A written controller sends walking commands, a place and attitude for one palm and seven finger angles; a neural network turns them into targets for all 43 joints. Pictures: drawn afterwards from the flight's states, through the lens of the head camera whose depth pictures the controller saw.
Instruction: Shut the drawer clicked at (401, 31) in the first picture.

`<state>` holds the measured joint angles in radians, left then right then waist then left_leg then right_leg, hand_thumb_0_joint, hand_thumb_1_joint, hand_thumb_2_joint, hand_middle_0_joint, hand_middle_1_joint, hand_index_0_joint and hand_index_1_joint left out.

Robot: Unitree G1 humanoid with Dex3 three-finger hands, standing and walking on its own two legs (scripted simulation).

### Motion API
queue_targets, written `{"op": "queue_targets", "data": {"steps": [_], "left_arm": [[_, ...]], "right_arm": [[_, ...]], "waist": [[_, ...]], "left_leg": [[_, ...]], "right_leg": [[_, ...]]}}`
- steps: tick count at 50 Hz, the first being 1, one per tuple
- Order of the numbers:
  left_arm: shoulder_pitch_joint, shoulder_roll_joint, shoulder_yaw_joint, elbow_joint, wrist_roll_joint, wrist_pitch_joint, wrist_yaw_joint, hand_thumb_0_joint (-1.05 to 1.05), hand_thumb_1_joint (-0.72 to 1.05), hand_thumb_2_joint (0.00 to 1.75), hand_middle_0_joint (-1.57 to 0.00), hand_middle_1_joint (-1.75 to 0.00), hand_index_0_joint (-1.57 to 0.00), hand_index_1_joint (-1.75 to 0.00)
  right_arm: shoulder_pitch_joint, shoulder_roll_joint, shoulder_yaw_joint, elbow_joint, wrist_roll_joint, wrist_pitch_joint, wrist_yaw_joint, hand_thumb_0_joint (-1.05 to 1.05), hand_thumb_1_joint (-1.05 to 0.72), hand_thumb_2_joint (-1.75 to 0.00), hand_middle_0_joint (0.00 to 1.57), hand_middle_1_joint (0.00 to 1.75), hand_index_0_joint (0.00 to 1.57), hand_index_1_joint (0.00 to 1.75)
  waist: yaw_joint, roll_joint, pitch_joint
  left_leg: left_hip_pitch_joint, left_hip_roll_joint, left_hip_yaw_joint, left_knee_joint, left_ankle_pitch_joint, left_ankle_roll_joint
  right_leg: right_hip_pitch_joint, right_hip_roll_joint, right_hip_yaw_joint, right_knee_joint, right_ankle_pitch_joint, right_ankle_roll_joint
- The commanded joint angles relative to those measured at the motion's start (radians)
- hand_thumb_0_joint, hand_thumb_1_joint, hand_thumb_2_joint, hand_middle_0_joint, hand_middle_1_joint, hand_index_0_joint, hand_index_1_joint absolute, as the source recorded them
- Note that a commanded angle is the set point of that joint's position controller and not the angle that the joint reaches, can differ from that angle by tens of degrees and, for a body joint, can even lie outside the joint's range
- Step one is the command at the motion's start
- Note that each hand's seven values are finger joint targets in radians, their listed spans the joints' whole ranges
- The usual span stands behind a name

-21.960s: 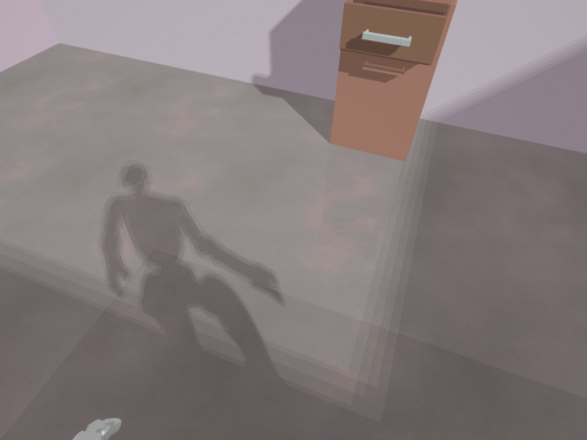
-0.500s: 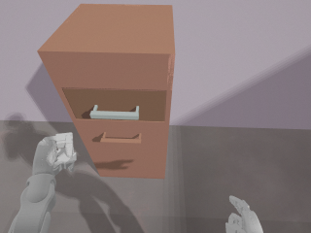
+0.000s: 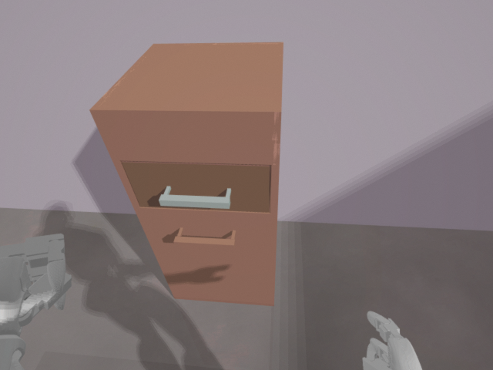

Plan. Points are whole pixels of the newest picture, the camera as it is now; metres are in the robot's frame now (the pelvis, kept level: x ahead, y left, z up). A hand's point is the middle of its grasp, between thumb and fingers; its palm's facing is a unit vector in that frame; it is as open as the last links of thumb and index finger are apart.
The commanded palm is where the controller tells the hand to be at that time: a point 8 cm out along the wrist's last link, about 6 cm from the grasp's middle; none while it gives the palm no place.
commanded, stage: draw the hand back to the body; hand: left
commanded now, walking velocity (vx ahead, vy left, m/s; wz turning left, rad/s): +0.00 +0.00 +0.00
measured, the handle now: (196, 196) +0.56 +0.21 -0.09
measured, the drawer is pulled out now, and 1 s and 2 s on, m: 0.00 0.00 0.00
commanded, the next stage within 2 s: step back with the hand held close in 0.14 s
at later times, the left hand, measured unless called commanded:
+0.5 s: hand (92, 273) +0.19 +0.22 +0.15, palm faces +0.32 -0.83 -0.46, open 3.2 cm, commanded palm +0.12 +0.26 +0.17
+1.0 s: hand (26, 338) +0.11 +0.25 +0.15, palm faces +0.34 -0.82 -0.46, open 3.2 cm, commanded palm +0.05 +0.30 +0.17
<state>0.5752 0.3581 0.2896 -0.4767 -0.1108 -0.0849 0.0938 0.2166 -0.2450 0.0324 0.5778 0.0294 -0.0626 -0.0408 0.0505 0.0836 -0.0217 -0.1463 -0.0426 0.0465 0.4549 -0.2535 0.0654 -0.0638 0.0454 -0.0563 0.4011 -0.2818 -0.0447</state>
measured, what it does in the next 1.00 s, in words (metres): shifts its weight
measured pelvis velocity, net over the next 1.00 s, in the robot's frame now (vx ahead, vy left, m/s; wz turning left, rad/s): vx -0.08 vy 0.01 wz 0.01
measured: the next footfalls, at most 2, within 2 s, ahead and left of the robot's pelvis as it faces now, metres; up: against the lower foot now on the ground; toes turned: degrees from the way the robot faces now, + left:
left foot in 1.62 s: -0.08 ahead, +0.13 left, +0.00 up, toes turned +4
right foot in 1.98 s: -0.30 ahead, -0.10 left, +0.00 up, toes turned -4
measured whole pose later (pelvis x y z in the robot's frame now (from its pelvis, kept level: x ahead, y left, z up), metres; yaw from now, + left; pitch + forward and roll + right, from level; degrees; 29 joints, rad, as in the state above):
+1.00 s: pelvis -0.08 +0.01 -0.01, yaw +1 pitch +1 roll -3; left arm 0.65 0.40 0.35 -0.58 -0.05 -0.20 0.14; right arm 0.20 -0.22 0.01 0.53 0.01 -0.02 -0.07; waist 0.00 0.03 0.02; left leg -0.39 -0.03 0.04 0.54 -0.17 0.09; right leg -0.31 0.06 -0.06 0.49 -0.21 -0.01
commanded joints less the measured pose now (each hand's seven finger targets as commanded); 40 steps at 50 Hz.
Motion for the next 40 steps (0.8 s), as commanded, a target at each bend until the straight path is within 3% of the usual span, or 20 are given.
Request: {"op": "queue_targets", "data": {"steps": [1, 3, 5, 7, 9, 12, 13, 14, 15, 16, 19, 22, 26, 27, 33, 37, 40], "left_arm": [[-0.072, 0.124, 0.085, -0.146, 0.003, -0.067, 0.019, 0.00, 0.90, 0.90, -1.40, -1.60, -1.40, -1.60], [-0.093, 0.103, 0.065, -0.114, 0.003, -0.067, 0.020, 0.00, 0.90, 0.90, -1.40, -1.60, -1.40, -1.60], [-0.116, 0.117, 0.074, -0.138, 0.007, -0.078, 0.024, 0.00, 0.90, 0.90, -1.40, -1.60, -1.40, -1.60], [-0.141, 0.161, 0.101, -0.185, 0.011, -0.089, 0.028, 0.00, 0.90, 0.90, -1.40, -1.60, -1.40, -1.60], [-0.131, 0.162, 0.099, -0.217, 0.010, -0.094, 0.033, 0.00, 0.90, 0.90, -1.40, -1.60, -1.40, -1.60], [-0.088, 0.171, 0.119, -0.203, 0.009, -0.089, 0.038, 0.00, 0.90, 0.90, -1.40, -1.60, -1.40, -1.60], [-0.081, 0.147, 0.097, -0.207, 0.006, -0.089, 0.035, 0.00, 0.90, 0.90, -1.40, -1.60, -1.40, -1.60], [-0.257, 0.314, 0.273, -0.333, 0.018, -0.142, 0.043, 0.00, 0.90, 0.90, -1.40, -1.60, -1.40, -1.60], [-0.161, 0.229, 0.220, -0.192, 0.026, -0.155, 0.035, 0.00, 0.90, 0.90, -1.40, -1.60, -1.40, -1.60], [-0.101, 0.185, 0.180, -0.148, 0.032, -0.151, 0.030, 0.00, 0.90, 0.90, -1.40, -1.60, -1.40, -1.60], [-0.014, 0.129, 0.139, -0.109, 0.036, -0.157, 0.018, 0.00, 0.90, 0.90, -1.40, -1.60, -1.40, -1.60], [0.049, 0.134, 0.147, -0.152, 0.033, -0.157, 0.017, 0.00, 0.90, 0.90, -1.40, -1.60, -1.40, -1.60], [0.074, 0.190, 0.194, -0.255, 0.030, -0.160, 0.030, 0.00, 0.90, 0.90, -1.40, -1.60, -1.40, -1.60], [0.073, 0.219, 0.217, -0.282, 0.027, -0.161, 0.036, 0.00, 0.90, 0.90, -1.40, -1.60, -1.40, -1.60], [0.099, 0.214, 0.211, -0.313, 0.026, -0.160, 0.056, 0.00, 0.90, 0.90, -1.40, -1.60, -1.40, -1.60], [0.099, 0.192, 0.195, -0.271, 0.025, -0.155, 0.057, 0.00, 0.90, 0.90, -1.40, -1.60, -1.40, -1.60], [0.082, 0.179, 0.178, -0.263, 0.031, -0.161, 0.059, 0.00, 0.90, 0.90, -1.40, -1.60, -1.40, -1.60]], "right_arm": [[-0.144, -0.090, -0.045, -0.156, 0.005, -0.063, -0.009, 0.00, -0.90, -0.90, 0.20, 0.30, 0.20, 0.30], [-0.143, -0.092, -0.049, -0.150, 0.006, -0.061, -0.016, 0.00, -0.90, -0.90, 0.20, 0.30, 0.20, 0.30], [-0.143, -0.089, -0.050, -0.153, 0.004, -0.066, -0.021, 0.00, -0.90, -0.90, 0.20, 0.30, 0.20, 0.30], [-0.145, -0.093, -0.050, -0.153, 0.001, -0.078, -0.027, 0.00, -0.90, -0.90, 0.20, 0.30, 0.20, 0.30], [-0.150, -0.086, -0.047, -0.160, -0.001, -0.087, -0.029, 0.00, -0.90, -0.90, 0.20, 0.30, 0.20, 0.30], [-0.153, -0.082, -0.044, -0.147, -0.003, -0.097, -0.029, 0.00, -0.90, -0.90, 0.20, 0.30, 0.20, 0.30], [-0.155, -0.077, -0.044, -0.149, -0.003, -0.097, -0.029, 0.00, -0.90, -0.90, 0.20, 0.30, 0.20, 0.30], [-0.132, -0.103, -0.056, -0.180, -0.003, -0.073, -0.019, 0.00, -0.90, -0.90, 0.20, 0.30, 0.20, 0.30], [-0.124, -0.081, -0.057, -0.141, -0.010, -0.057, -0.019, 0.00, -0.90, -0.90, 0.20, 0.30, 0.20, 0.30], [-0.127, -0.080, -0.061, -0.144, -0.009, -0.045, -0.014, 0.00, -0.90, -0.90, 0.20, 0.30, 0.20, 0.30], [-0.125, -0.097, -0.074, -0.153, -0.007, -0.013, -0.004, 0.00, -0.90, -0.90, 0.20, 0.30, 0.20, 0.30], [-0.139, -0.102, -0.084, -0.169, -0.007, 0.013, -0.002, 0.00, -0.90, -0.90, 0.20, 0.30, 0.20, 0.30], [-0.144, -0.095, -0.089, -0.201, -0.001, 0.039, -0.007, 0.00, -0.90, -0.90, 0.20, 0.30, 0.20, 0.30], [-0.149, -0.099, -0.089, -0.204, -0.001, 0.041, -0.013, 0.00, -0.90, -0.90, 0.20, 0.30, 0.20, 0.30], [-0.131, -0.096, -0.092, -0.206, -0.004, 0.042, -0.029, 0.00, -0.90, -0.90, 0.20, 0.30, 0.20, 0.30], [-0.129, -0.098, -0.097, -0.195, -0.007, 0.034, -0.031, 0.00, -0.90, -0.90, 0.20, 0.30, 0.20, 0.30], [-0.120, -0.103, -0.097, -0.193, -0.006, 0.026, -0.028, 0.00, -0.90, -0.90, 0.20, 0.30, 0.20, 0.30]], "waist": [[-0.017, -0.079, 0.044], [-0.026, -0.072, 0.079], [-0.022, -0.048, 0.049], [-0.011, -0.029, -0.012], [-0.003, -0.028, -0.055], [0.005, -0.027, -0.053], [-0.001, -0.020, -0.039], [-0.030, -0.070, 0.040], [-0.045, -0.125, 0.060], [-0.047, -0.149, 0.057], [-0.050, -0.079, -0.018], [-0.042, -0.028, -0.092], [-0.044, -0.115, -0.151], [-0.041, -0.099, -0.159], [-0.049, -0.015, -0.142], [-0.054, -0.037, -0.087], [-0.063, -0.053, -0.053]], "left_leg": [[0.021, 0.071, -0.091, -0.073, 0.122, -0.029], [0.013, 0.068, -0.087, -0.072, 0.083, -0.024], [0.027, 0.063, -0.085, -0.069, 0.071, -0.021], [0.053, 0.060, -0.081, -0.059, 0.096, -0.019], [0.058, 0.056, -0.078, -0.049, 0.123, -0.016], [0.053, 0.055, -0.072, -0.038, 0.175, -0.019], [0.049, 0.056, -0.072, -0.040, 0.181, -0.019], [-0.023, 0.077, -0.108, 0.009, 0.121, 0.004], [-0.028, 0.074, -0.103, 0.049, 0.115, 0.000], [-0.030, 0.075, -0.095, 0.056, 0.127, -0.003], [-0.016, 0.093, -0.086, 0.030, 0.231, -0.002], [-0.011, 0.114, -0.093, 0.008, 0.349, 0.004], [-0.052, 0.125, -0.103, 0.016, 0.373, 0.002], [-0.063, 0.124, -0.106, 0.017, 0.379, 0.000], [-0.121, 0.140, -0.138, -0.002, 0.329, 0.000], [-0.184, 0.148, -0.166, -0.036, 0.202, 0.002], [-0.251, 0.148, -0.184, -0.060, 0.020, 0.005]], "right_leg": [[-0.123, -0.045, 0.060, -0.088, 0.137, 0.014], [-0.141, -0.049, 0.068, -0.103, 0.092, 0.016], [-0.134, -0.054, 0.073, -0.103, 0.075, 0.016], [-0.111, -0.058, 0.082, -0.106, 0.100, 0.017], [-0.081, -0.066, 0.089, -0.095, 0.136, 0.017], [-0.065, -0.067, 0.093, -0.090, 0.214, 0.016], [-0.064, -0.068, 0.092, -0.082, 0.227, 0.016], [-0.139, -0.141, 0.226, -0.140, 0.304, 0.044], [-0.159, -0.172, 0.231, -0.150, 0.344, 0.040], [-0.154, -0.183, 0.225, -0.137, 0.403, 0.047], [-0.106, -0.169, 0.162, -0.062, 0.491, 0.066], [-0.071, -0.146, 0.123, -0.009, 0.489, 0.078], [-0.031, -0.143, 0.124, 0.026, 0.510, 0.074], [-0.029, -0.145, 0.127, 0.031, 0.520, 0.070], [-0.058, -0.125, 0.131, 0.048, 0.392, 0.056], [-0.097, -0.111, 0.137, 0.027, 0.256, 0.048], [-0.112, -0.110, 0.154, 0.004, 0.113, 0.034]]}}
